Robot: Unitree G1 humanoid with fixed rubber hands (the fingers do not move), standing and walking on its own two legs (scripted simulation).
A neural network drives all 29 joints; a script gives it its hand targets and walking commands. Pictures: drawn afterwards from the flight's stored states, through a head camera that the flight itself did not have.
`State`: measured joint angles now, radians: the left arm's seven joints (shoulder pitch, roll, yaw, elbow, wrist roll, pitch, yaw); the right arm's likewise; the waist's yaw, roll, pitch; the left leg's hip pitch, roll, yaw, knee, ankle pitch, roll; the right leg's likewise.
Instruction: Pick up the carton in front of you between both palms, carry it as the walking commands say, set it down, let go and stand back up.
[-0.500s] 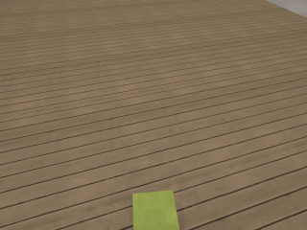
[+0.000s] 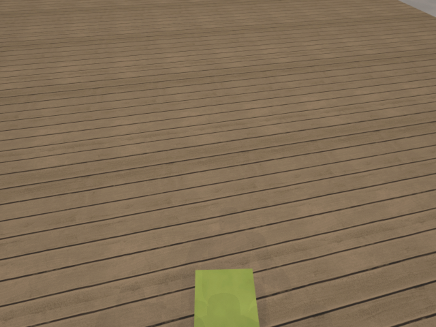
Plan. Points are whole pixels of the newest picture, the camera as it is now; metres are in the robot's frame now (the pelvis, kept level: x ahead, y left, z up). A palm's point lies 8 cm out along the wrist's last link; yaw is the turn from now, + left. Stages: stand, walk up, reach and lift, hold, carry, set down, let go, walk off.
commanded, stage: stand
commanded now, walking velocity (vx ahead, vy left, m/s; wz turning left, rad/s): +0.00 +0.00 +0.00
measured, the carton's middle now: (223, 308) +0.34 -0.01 -0.62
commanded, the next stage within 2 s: none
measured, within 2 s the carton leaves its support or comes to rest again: neither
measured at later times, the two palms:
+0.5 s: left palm out of the picture -0.02 +0.26 -0.12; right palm out of the picture +0.05 -0.27 -0.11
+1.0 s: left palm out of the picture -0.08 +0.22 -0.13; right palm out of the picture +0.02 -0.26 -0.12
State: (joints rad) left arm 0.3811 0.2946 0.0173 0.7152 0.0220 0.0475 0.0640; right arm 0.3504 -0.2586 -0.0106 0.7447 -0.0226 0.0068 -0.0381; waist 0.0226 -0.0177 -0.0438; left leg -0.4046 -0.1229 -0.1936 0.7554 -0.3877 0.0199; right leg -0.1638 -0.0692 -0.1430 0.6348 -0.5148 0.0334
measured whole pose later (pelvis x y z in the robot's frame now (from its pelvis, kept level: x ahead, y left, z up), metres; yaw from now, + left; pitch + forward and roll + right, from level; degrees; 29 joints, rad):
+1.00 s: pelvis -0.02 -0.02 +0.01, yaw +4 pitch +0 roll +0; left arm 0.42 0.22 0.01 0.99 0.03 0.04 0.05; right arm 0.31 -0.19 0.01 0.96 -0.01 0.02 -0.05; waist 0.02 -0.02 0.01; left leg -0.35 -0.09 -0.18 0.67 -0.32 -0.01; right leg -0.08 -0.03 -0.17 0.56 -0.47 -0.01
